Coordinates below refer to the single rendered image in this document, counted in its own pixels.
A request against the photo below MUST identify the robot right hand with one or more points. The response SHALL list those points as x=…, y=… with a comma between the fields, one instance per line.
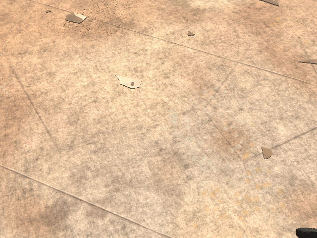
x=305, y=232

